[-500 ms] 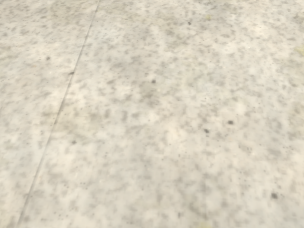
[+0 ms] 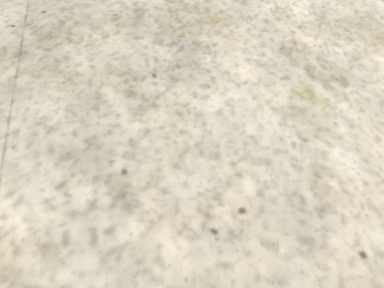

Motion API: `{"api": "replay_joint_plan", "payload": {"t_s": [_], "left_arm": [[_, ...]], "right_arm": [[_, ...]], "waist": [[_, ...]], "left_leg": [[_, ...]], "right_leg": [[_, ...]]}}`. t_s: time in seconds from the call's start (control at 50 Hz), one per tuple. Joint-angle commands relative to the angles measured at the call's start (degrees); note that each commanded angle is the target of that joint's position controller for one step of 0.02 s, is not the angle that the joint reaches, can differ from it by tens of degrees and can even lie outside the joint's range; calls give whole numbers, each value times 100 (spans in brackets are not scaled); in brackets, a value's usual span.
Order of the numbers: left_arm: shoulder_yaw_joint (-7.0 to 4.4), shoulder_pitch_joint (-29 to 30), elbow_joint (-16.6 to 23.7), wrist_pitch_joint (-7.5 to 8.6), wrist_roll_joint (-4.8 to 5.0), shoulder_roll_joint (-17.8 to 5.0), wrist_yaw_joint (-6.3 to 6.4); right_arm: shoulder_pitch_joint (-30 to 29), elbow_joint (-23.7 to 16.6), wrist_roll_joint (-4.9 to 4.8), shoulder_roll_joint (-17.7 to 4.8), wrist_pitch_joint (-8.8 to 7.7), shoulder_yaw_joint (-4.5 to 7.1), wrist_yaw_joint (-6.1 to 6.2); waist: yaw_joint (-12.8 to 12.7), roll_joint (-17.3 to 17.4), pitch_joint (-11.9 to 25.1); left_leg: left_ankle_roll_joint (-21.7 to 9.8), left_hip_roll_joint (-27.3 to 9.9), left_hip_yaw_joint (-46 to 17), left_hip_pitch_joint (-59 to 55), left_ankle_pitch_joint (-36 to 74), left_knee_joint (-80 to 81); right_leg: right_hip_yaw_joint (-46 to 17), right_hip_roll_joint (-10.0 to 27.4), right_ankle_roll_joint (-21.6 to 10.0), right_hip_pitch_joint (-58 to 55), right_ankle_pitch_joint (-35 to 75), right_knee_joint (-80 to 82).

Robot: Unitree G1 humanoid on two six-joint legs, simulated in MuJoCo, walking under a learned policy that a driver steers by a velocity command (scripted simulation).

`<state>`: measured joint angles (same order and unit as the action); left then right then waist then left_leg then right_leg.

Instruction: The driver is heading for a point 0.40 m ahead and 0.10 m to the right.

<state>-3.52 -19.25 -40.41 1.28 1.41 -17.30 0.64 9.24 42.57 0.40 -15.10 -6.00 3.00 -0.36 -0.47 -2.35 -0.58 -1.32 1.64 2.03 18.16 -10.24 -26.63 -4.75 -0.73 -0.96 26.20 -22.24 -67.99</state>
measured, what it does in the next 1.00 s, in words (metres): walks ahead, turning right: right foot, then left foot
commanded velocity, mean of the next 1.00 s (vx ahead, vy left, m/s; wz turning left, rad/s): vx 0.28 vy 0.00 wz -0.33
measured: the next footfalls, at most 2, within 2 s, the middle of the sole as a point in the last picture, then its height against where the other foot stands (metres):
right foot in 0.38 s outside the picture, level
left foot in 0.82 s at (196, 284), level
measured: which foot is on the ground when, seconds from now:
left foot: down 0.00-0.38, up 0.40-0.80, down 0.82-1.00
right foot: up 0.00-0.36, down 0.38-1.00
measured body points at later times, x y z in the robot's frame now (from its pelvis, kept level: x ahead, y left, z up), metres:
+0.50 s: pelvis +0.25 -0.08 -0.01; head +0.30 -0.10 +0.44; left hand +0.50 +0.12 -0.09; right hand +0.26 -0.38 -0.13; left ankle +0.18 +0.10 -0.63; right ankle +0.30 -0.17 -0.74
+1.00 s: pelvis +0.38 -0.08 +0.00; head +0.40 -0.08 +0.45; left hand +0.57 +0.13 -0.13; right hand +0.45 -0.37 -0.11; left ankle +0.46 +0.02 -0.74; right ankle +0.30 -0.17 -0.74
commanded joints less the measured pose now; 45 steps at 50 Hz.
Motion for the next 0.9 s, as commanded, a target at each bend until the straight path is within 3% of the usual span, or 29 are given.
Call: {"api": "replay_joint_plan", "payload": {"t_s": [0.02,0.1,0.18,0.24,0.28,0.32,0.34,0.36,0.38,0.4,0.42,0.44,0.46,0.48,0.5,0.56,0.64,0.72,0.78,0.8,0.82,0.84,0.86,0.88,0.9], "left_arm": [[-144,152,589,26,22,-385,-40],[-97,496,785,-3,-25,-251,-54],[-37,1130,920,79,-18,-139,-193],[-6,1663,1125,97,3,-84,-312],[-28,1832,1256,89,15,-148,-374],[-117,1663,1303,64,-22,-323,-396],[-206,1294,1244,39,-43,-484,-387],[-354,441,1027,32,-67,-714,-349],[-513,-444,818,-2,-90,-1073,-234],[-551,-208,914,36,-138,-1768,-155],[-418,-433,1094,85,-165,-1279,-173],[-296,-174,985,128,-212,-978,-211],[-248,97,908,151,-118,-794,-215],[-198,425,914,153,-82,-645,-202],[-161,660,941,158,-130,-600,-188],[-163,933,808,236,-207,-661,-162],[-136,992,550,192,-195,-615,-68],[-92,834,256,108,-223,-567,-57],[-37,915,79,70,-168,-474,-80],[0,920,26,67,-124,-389,-78],[49,664,-32,101,-192,-244,-72],[53,108,-128,145,-323,-217,-79],[88,-129,-238,119,-309,-73,-36],[97,150,-225,47,-306,-172,2],[55,368,-231,-38,-259,-305,31]], "right_arm": [[221,-126,10,-568,-50,151,19],[310,73,1,-847,-95,249,17],[394,205,-37,-996,-17,257,42],[684,343,-101,-1155,67,284,50],[774,406,-163,-1267,141,320,48],[744,404,-211,-1433,213,372,77],[729,393,-228,-1523,254,401,103],[665,375,-248,-1473,295,375,131],[723,291,-152,-1245,264,275,147],[1375,-43,130,-396,136,-22,34],[1090,109,-28,-955,-10,47,-41],[548,-11,-253,-1183,-19,127,-66],[391,-54,-214,-1040,-12,70,-27],[305,-7,-111,-997,29,71,26],[392,19,-99,-1033,116,100,49],[757,174,-43,-770,328,62,114],[371,121,6,-534,379,-13,134],[-96,29,-34,-589,397,0,85],[-127,8,16,-633,382,46,52],[-14,46,62,-632,357,54,42],[-19,29,115,-843,332,92,66],[-108,-44,132,-1154,344,147,115],[-246,-4,106,-853,400,81,125],[-422,-24,25,-557,439,21,88],[-481,-33,8,-477,461,1,50]], "waist": [[132,906,-9],[136,661,-46],[365,585,-166],[560,551,-323],[543,589,-397],[321,745,-199],[69,835,67],[-433,698,476],[-843,259,990],[-79,-1468,1655],[-577,-737,2796],[-583,-370,2042],[-369,-5,1361],[-195,156,964],[17,78,791],[330,-12,727],[239,-212,729],[16,-280,652],[100,-305,521],[212,-226,513],[103,84,590],[-274,674,767],[-367,1177,910],[-247,1108,774],[-126,878,614]], "left_leg": [[-903,-1599,-1528,-1002,106,1589],[-1042,-1666,-730,-1132,1167,1772],[-833,-1487,76,-1340,1514,1738],[-748,-1618,314,-1719,1538,1675],[-670,-1755,437,-2069,1955,1499],[-551,-1781,668,-2302,3651,877],[-487,-1745,791,-2333,4593,222],[-336,-1557,936,-1982,5003,-921],[-71,-1310,926,-705,3729,-2505],[336,-226,671,1951,-2227,-4776],[327,-141,-616,2055,-2656,-5522],[288,-434,-651,2305,-2171,-5484],[269,-674,-538,2325,-1774,-4980],[306,-817,-497,2142,-1560,-4571],[322,-893,-520,1696,-1414,-4373],[494,-778,-401,1021,-937,-3709],[561,-692,-370,765,70,-2277],[505,-591,-416,487,496,-1330],[296,-475,-371,121,374,-556],[178,-437,-339,-292,997,63],[56,-780,-707,-797,2498,267],[-239,-1282,-1093,-1361,3610,-17],[-663,-1436,-1276,-1336,3074,-27],[-661,-1286,-1273,-994,2190,67],[-502,-1052,-1083,-805,1578,86]], "right_leg": [[-143,683,49,1343,434,-43],[-112,779,158,1643,1164,684],[219,693,92,1390,2290,2053],[488,605,-18,1304,2339,2728],[623,526,-159,1270,1960,3000],[911,218,-383,738,1347,3155],[1065,-12,-524,174,1093,3214],[1117,-278,-718,-1031,1499,3682],[403,80,-971,-2791,2385,3811],[-2655,1963,-2091,-4908,3596,3847],[-3653,2380,-2423,-4991,3908,4387],[-2527,2153,-2124,-4415,4788,4366],[-1755,1824,-1822,-3612,4949,4350],[-1363,1601,-1622,-2890,4893,4494],[-1103,1469,-1552,-2234,4976,4702],[-529,1290,-1563,-1361,5441,5043],[27,990,-1322,-1316,5218,5035],[-115,1083,-1241,-1504,4439,4968],[-346,1121,-1109,-1515,3670,4603],[-339,959,-908,-1424,3155,4406],[-273,656,-598,-1297,2463,4184],[-78,233,-334,-971,1294,3939],[141,55,-111,-913,431,3958],[173,106,-10,-1117,508,4128],[182,96,-25,-1125,653,4149]]}}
